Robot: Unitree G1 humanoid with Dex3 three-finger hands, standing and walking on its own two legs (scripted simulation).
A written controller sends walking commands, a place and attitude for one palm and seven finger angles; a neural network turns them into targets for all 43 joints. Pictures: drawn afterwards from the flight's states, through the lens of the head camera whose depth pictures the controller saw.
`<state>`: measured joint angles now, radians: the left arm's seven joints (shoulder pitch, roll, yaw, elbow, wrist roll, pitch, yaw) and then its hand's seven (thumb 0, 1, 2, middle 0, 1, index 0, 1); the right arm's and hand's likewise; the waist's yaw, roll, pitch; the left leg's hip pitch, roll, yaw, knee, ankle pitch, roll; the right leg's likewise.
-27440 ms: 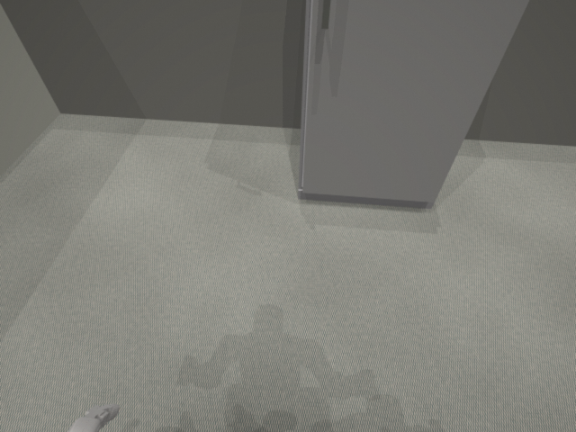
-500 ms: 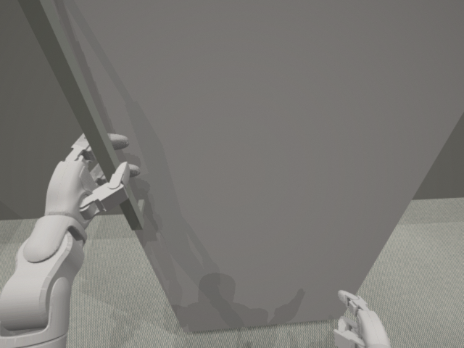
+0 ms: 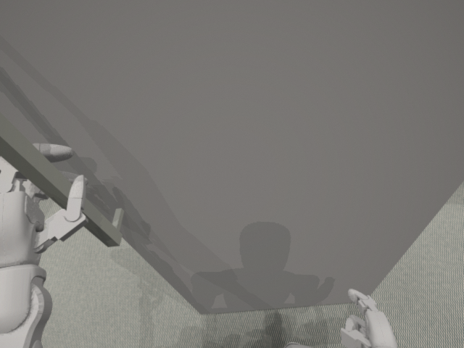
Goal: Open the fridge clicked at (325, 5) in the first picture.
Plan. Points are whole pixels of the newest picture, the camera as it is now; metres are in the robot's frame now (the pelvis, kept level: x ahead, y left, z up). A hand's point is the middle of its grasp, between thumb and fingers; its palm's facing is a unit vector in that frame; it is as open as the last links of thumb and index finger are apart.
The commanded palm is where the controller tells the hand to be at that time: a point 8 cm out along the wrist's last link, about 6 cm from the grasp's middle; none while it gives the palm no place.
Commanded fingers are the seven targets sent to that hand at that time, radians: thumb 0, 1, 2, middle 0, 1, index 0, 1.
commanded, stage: walk backward, drawing the door open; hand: left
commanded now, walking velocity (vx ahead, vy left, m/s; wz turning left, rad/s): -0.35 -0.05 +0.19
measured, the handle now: (35, 145) +0.28 +0.21 +0.28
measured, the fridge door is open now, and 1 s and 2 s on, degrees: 9 38 69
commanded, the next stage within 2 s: stop walking and hold the door back in 1.98 s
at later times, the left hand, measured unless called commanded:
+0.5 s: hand (64, 334) +0.11 +0.14 +0.21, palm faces +0.48 -0.84 -0.25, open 6.5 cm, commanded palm +0.06 +0.17 +0.21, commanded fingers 0.00 0.90 0.90 -0.45 -1.40 -0.45 -1.40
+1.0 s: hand out of the picture +0.00 +0.06 +0.21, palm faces +0.76 -0.60 -0.26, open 6.4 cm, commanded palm -0.07 +0.07 +0.21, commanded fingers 0.00 0.90 0.90 -0.45 -1.40 -0.45 -1.40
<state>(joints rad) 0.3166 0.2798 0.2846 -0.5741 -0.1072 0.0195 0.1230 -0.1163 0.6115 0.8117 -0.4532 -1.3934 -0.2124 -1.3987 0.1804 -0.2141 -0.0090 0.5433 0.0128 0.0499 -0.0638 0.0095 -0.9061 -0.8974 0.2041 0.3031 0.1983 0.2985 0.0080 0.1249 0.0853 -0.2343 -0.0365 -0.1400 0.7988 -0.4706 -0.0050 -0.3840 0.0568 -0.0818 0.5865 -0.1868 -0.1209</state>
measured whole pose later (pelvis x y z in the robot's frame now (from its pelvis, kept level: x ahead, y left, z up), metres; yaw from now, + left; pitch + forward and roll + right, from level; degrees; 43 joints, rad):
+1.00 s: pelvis -0.11 -0.27 +0.01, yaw +39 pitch -2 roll -2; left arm 0.07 0.35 0.25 -0.54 -0.04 -0.12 0.08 -0.08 0.60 0.83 -0.47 -1.43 -0.29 -1.38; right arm 0.10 -0.15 -0.02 0.64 -0.01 -0.12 -0.05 0.01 -0.91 -0.90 0.20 0.30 0.20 0.30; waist -0.02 -0.03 0.21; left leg -0.25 0.05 0.02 0.54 -0.26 0.01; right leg -0.56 0.02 -0.03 1.21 -0.50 0.05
